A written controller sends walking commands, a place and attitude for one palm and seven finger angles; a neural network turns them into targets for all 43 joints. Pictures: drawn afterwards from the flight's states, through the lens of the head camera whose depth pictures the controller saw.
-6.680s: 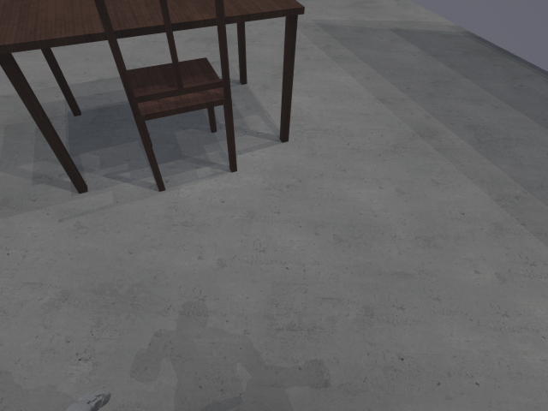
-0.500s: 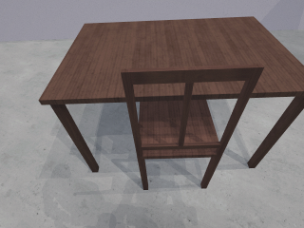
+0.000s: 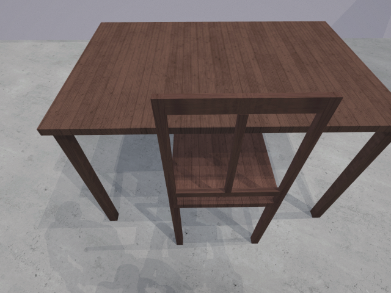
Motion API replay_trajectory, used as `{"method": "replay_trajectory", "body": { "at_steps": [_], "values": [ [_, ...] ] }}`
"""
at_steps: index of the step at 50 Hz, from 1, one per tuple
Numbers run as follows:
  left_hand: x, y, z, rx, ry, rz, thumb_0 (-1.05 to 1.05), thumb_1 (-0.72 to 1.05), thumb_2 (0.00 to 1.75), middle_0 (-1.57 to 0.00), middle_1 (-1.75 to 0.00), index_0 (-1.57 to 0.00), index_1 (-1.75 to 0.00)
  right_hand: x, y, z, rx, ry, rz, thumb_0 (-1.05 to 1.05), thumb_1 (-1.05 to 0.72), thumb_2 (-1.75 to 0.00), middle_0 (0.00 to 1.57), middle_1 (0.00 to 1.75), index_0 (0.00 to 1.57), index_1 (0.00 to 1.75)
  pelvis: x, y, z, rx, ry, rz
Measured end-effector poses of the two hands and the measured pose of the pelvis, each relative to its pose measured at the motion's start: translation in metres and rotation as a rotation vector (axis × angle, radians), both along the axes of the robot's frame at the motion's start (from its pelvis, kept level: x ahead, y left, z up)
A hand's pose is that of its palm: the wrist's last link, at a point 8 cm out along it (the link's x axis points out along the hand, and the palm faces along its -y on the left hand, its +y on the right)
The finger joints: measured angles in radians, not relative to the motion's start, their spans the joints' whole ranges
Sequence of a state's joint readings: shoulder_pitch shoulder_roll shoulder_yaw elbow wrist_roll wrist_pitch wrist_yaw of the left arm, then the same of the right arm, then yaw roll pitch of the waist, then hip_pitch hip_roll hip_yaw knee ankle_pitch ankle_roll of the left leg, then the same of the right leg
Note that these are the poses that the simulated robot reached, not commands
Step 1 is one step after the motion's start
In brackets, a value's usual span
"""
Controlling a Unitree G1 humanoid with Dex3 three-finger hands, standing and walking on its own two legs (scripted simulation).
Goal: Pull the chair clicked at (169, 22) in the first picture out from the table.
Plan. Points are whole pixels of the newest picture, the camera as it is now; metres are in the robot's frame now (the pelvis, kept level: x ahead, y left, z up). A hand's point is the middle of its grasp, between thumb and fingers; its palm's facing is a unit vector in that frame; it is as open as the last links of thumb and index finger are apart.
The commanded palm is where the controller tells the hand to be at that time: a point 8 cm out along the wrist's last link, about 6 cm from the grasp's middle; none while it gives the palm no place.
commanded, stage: look again from close up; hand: left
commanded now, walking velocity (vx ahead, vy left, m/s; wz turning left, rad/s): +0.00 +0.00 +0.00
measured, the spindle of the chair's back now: (234, 158) +0.49 -0.08 -0.07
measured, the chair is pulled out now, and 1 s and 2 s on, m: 0.00 0.00 0.00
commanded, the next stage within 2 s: raise the hand toward the chair's back in 0.86 s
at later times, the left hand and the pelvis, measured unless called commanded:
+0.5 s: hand out of the picture +0.03 +0.15 -0.17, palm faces +0.02 -0.98 -0.20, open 7.3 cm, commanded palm none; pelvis +0.03 -0.02 +0.00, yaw +0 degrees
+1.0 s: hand out of the picture +0.02 +0.13 -0.17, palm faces +0.08 -0.98 -0.20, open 7.3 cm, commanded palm +0.12 +0.18 -0.07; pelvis +0.03 -0.04 +0.00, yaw +1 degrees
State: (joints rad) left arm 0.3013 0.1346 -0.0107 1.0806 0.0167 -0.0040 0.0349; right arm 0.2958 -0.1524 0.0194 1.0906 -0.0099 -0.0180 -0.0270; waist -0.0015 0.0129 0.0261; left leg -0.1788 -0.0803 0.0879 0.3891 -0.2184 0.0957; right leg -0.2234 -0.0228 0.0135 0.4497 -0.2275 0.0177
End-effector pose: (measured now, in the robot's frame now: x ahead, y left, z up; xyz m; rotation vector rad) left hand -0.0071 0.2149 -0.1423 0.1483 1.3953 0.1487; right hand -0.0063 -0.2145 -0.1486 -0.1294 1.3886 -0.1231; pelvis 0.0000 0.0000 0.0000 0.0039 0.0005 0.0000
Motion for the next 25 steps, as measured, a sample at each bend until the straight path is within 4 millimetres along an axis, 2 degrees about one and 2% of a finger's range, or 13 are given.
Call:
{"method": "replay_trajectory", "body": {
  "at_steps": [13, 25],
  "values": [
    [0.023, -0.008, -0.001, 0.002, 0.000, 0.004, 0.01, 0.92, 0.90, -0.20, -0.30, -0.20, -0.30, 0.036, -0.019, 0.003, -0.032, -0.030, 0.016, 0.01, -0.92, -0.90, 0.20, 0.30, 0.20, 0.30, 0.020, -0.010, 0.001, 0.000, -0.005, 0.002],
    [0.031, -0.017, 0.000, 0.005, -0.009, 0.007, 0.01, 0.92, 0.90, -0.20, -0.30, -0.20, -0.30, 0.044, -0.028, 0.003, -0.031, -0.023, 0.018, 0.00, -0.92, -0.90, 0.20, 0.30, 0.20, 0.30, 0.029, -0.021, 0.002, 0.002, -0.010, 0.005]
  ]
}}
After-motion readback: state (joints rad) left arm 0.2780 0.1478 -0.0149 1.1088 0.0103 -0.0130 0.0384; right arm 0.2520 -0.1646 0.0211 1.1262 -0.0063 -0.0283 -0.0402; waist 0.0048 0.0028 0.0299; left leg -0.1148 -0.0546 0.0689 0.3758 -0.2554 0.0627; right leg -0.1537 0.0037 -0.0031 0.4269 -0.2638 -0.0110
